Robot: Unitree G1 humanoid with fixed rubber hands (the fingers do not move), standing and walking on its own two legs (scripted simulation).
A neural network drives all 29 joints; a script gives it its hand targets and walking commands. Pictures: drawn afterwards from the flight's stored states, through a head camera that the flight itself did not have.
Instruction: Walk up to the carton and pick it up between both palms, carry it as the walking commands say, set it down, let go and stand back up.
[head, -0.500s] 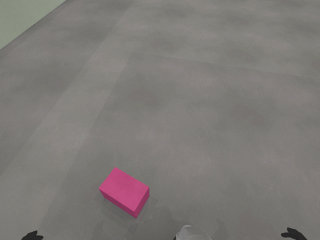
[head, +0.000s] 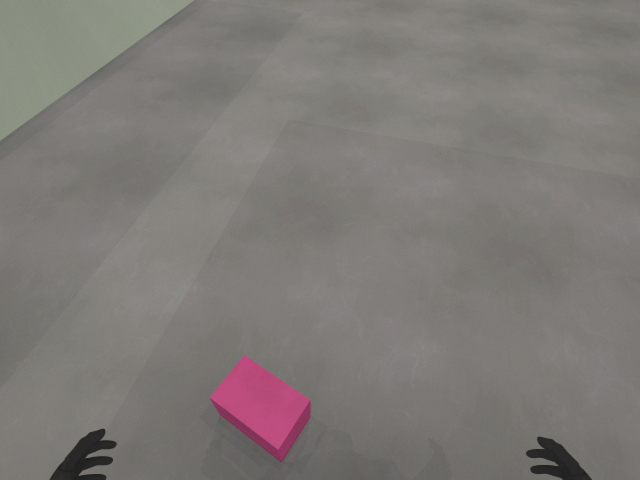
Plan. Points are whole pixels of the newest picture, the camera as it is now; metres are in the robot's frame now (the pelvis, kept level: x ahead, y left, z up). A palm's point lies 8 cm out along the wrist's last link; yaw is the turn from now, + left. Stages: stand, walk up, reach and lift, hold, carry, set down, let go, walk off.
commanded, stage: walk up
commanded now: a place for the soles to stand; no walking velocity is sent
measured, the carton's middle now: (262, 407) +0.41 +0.15 -0.69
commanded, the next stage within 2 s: none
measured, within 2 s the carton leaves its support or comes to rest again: neither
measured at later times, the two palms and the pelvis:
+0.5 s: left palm out of the picture +0.07 +0.53 -0.06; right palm out of the picture +0.07 -0.21 -0.11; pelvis -0.02 +0.14 -0.03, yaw -10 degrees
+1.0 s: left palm out of the picture +0.24 +0.68 -0.07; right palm out of the picture -0.01 -0.04 -0.13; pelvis +0.02 +0.34 -0.06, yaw -21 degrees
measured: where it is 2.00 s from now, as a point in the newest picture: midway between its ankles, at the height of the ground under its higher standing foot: outside the picture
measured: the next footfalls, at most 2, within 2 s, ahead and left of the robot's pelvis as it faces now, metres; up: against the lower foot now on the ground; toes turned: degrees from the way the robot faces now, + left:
left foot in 0.42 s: +0.06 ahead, +0.26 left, +0.00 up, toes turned -10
right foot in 0.64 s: +0.08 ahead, +0.05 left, +0.00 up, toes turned -17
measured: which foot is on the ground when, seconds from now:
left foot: down 0.00-0.08, up 0.10-0.40, down 0.42-0.64, up 0.66-0.94, down 0.96-1.00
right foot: down 0.00-0.42, up 0.44-0.62, down 0.64-0.96, up 0.98-1.00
